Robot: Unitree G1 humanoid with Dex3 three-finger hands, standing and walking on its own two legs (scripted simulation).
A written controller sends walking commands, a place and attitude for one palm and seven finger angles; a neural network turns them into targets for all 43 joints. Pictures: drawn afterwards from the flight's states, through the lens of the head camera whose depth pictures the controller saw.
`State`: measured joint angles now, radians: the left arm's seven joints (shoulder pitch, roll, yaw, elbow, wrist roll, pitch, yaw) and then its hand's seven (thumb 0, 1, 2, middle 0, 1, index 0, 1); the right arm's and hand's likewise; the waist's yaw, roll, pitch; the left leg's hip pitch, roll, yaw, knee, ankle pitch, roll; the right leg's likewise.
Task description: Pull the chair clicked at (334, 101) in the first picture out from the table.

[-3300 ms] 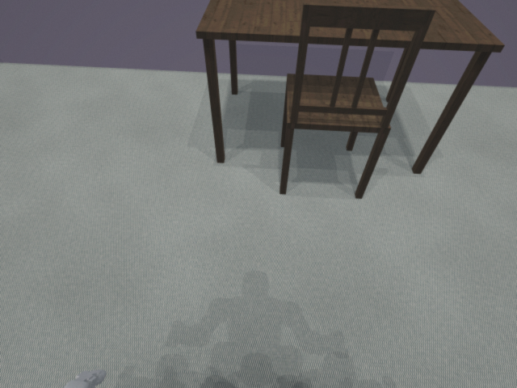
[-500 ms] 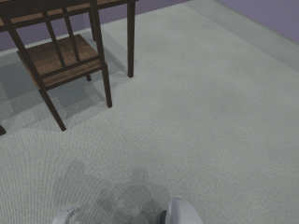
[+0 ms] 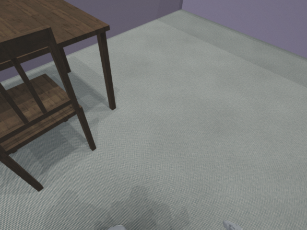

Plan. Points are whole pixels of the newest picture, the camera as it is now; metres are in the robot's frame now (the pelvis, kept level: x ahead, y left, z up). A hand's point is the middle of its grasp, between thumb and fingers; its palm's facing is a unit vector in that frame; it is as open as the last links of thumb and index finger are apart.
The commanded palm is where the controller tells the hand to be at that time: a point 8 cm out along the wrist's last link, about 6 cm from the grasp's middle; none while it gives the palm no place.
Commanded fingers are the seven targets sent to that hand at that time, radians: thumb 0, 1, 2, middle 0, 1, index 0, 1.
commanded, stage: walk to a spot facing it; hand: left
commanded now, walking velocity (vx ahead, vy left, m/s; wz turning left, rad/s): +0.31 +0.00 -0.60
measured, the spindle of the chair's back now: (8, 98) +0.53 +0.62 -0.07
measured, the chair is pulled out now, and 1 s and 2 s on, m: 0.00 0.00 0.00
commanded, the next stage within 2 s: turn to face it in 0.42 s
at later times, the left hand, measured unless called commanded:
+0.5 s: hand (125, 168) +0.34 +0.13 -0.17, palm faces -0.33 -0.92 -0.19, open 7.4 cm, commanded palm none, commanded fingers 0.00 0.90 0.90 -0.20 -0.30 -0.20 -0.30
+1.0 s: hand (119, 162) +0.37 +0.15 -0.17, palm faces -0.16 -0.98 -0.15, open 7.4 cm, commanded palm none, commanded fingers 0.00 0.90 0.90 -0.20 -0.30 -0.20 -0.30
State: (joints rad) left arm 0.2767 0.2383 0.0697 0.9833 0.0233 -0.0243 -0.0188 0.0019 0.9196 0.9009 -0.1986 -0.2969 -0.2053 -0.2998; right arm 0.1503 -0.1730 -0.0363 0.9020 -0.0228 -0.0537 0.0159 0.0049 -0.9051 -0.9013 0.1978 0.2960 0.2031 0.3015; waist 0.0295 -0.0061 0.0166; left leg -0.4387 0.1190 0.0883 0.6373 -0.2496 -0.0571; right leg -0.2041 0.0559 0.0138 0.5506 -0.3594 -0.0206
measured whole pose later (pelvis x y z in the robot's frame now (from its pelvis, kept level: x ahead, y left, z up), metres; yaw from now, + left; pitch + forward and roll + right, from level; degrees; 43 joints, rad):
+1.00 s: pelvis +0.24 +0.00 +0.00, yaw -11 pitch +1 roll -2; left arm 0.16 0.19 0.06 0.96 0.02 0.05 0.02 0.01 0.90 0.90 -0.20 -0.30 -0.20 -0.30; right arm 0.29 -0.14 -0.04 0.98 -0.03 0.02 0.00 0.01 -0.91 -0.90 0.20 0.30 0.21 0.30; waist -0.03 -0.04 0.03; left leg -0.32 0.03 0.09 0.60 -0.29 0.05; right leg -0.45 -0.05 -0.09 0.99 -0.45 0.04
